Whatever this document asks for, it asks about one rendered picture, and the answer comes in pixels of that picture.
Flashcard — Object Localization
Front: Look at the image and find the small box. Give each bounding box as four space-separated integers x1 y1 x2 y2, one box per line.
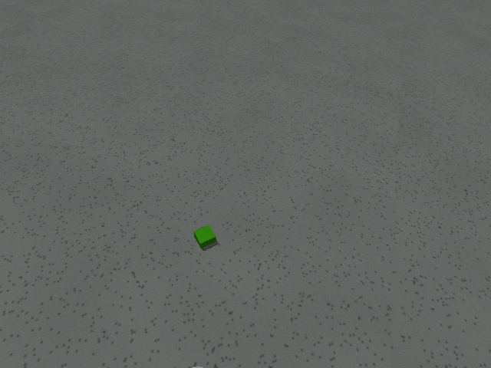
194 225 216 248

